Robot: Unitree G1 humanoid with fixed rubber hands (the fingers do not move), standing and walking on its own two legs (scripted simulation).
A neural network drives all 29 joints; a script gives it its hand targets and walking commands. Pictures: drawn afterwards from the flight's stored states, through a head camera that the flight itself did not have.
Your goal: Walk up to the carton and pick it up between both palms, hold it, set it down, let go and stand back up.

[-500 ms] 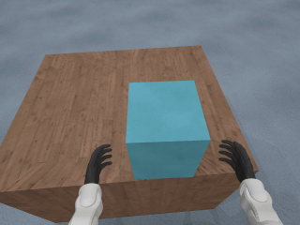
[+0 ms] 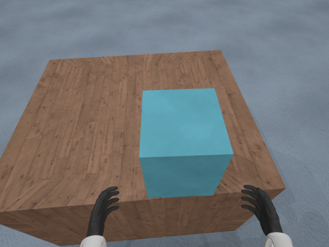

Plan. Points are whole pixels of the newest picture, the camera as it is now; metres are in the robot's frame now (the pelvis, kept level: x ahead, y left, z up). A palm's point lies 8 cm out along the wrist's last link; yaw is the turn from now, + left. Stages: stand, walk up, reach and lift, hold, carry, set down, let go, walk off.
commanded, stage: set down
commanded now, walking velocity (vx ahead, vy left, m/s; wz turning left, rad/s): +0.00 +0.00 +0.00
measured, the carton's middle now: (179, 145) +0.39 -0.02 -0.03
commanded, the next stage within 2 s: let go in 1.02 s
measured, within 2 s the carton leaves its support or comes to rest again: neither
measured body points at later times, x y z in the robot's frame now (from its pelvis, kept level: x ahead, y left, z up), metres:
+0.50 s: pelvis +0.00 +0.00 +0.00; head +0.00 +0.01 +0.45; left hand +0.19 +0.20 -0.07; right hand +0.18 -0.22 -0.07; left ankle -0.03 +0.12 -0.74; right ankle +0.02 -0.09 -0.74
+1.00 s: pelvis +0.00 +0.02 +0.01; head +0.01 +0.02 +0.46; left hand +0.17 +0.24 -0.09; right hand +0.17 -0.21 -0.09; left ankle -0.03 +0.12 -0.74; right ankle +0.02 -0.09 -0.74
